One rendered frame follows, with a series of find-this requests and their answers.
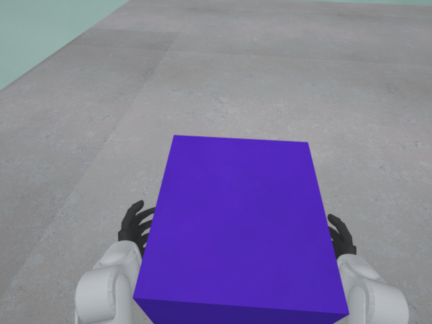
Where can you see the robot left forearm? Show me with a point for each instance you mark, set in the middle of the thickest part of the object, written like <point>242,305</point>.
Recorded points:
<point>104,295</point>

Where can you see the right robot hand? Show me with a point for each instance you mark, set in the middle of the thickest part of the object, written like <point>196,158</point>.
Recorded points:
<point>342,240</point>

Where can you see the carton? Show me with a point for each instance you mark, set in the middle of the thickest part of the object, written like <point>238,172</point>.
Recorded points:
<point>239,236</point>

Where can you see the robot right forearm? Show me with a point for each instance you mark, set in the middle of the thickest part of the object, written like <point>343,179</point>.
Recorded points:
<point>370,300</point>

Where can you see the left robot hand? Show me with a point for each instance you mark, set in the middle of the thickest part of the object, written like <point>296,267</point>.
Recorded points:
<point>130,228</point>

